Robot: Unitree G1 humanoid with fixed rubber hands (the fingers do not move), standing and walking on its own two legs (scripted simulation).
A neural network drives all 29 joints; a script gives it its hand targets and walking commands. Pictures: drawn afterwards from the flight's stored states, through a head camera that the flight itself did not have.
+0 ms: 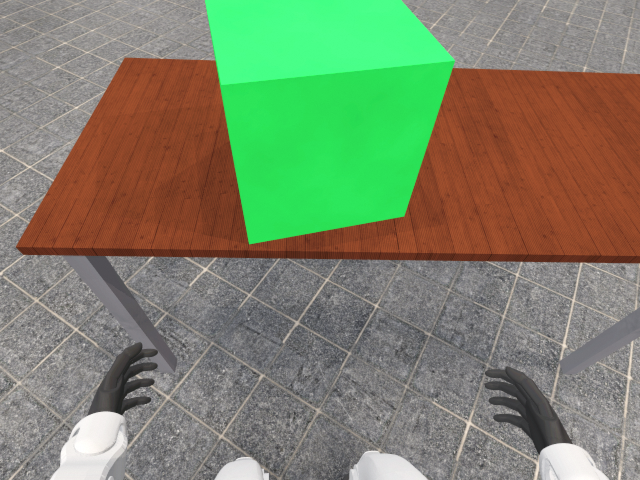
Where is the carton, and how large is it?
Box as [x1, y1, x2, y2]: [205, 0, 454, 243]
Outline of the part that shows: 205,0 249,243 403,216 454,62 450,55 400,0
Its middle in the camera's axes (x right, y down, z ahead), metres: -0.01 -0.20 +0.63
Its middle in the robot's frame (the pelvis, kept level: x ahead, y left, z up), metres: +0.63 +0.02 +0.09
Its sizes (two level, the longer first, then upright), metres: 0.277 0.273 0.288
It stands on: a table, 0.70 m high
